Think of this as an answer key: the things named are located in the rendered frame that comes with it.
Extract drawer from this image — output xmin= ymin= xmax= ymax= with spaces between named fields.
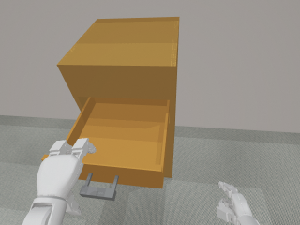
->
xmin=41 ymin=97 xmax=170 ymax=189

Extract left robot forearm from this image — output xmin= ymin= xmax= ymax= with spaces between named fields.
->
xmin=22 ymin=195 xmax=68 ymax=225

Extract handle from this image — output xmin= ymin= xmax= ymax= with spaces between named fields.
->
xmin=79 ymin=172 xmax=119 ymax=201

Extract right robot forearm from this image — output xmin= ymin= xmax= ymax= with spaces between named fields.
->
xmin=235 ymin=215 xmax=260 ymax=225

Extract cabinet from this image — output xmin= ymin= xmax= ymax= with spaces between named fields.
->
xmin=57 ymin=17 xmax=180 ymax=178

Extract left robot hand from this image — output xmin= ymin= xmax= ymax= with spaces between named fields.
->
xmin=37 ymin=138 xmax=97 ymax=216

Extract right robot hand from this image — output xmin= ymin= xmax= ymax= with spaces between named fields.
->
xmin=217 ymin=181 xmax=253 ymax=225

